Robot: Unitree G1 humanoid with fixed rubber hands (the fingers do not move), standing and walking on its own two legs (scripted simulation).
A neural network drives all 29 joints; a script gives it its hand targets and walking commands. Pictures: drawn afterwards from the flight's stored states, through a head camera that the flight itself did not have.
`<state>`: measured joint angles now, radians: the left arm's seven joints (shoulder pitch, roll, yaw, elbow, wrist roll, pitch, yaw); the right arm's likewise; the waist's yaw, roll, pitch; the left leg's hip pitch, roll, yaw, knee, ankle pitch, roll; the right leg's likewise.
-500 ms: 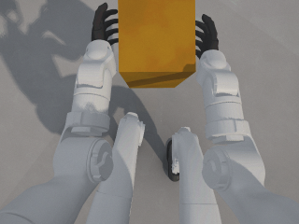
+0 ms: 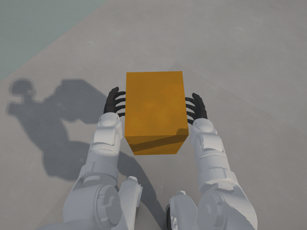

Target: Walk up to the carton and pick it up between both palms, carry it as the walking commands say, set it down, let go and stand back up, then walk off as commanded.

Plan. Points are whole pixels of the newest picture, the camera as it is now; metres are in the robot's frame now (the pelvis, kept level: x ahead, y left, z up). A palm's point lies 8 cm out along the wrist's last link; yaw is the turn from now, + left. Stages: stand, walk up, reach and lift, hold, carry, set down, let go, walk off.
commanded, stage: reach and lift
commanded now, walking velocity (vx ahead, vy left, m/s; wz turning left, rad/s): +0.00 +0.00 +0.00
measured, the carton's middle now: (154, 119) +0.42 +0.04 -0.10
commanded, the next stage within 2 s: none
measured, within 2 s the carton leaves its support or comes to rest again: neither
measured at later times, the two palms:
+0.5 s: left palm (106, 111) +0.37 +0.16 +0.04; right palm (206, 118) +0.38 -0.08 +0.03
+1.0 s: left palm (99, 108) +0.34 +0.15 +0.10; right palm (218, 110) +0.37 -0.08 +0.11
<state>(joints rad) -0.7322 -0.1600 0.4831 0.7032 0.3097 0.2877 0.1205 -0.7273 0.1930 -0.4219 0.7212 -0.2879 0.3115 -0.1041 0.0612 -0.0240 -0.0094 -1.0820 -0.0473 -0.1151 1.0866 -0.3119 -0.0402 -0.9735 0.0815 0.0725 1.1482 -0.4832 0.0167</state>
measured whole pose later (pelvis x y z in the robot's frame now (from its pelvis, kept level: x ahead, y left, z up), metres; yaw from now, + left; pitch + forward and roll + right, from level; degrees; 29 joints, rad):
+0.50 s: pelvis +0.04 +0.00 +0.06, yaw +1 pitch +11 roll +0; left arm -0.43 -0.21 0.35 0.52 0.26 0.30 0.12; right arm -0.45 0.21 -0.26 0.59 -0.23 0.29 -0.10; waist 0.06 -0.02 -0.01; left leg -0.70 -0.04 -0.11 0.76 -0.25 -0.03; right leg -0.59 0.05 0.09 0.81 -0.40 0.01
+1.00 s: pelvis +0.03 -0.01 +0.08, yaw +0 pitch -1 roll +0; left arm -0.41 -0.20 0.34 0.47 0.27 0.49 0.11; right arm -0.47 0.22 -0.24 0.57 -0.24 0.49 -0.11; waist 0.07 -0.02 0.02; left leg -0.37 -0.02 -0.12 0.56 -0.17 -0.04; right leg -0.27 0.06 0.09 0.60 -0.31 -0.01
